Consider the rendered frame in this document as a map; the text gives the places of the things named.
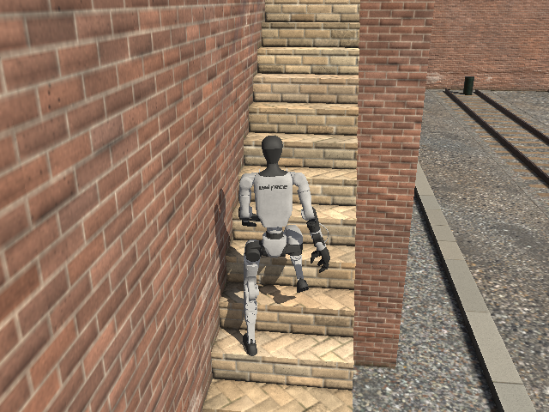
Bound stairs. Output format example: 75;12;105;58
202;0;360;412

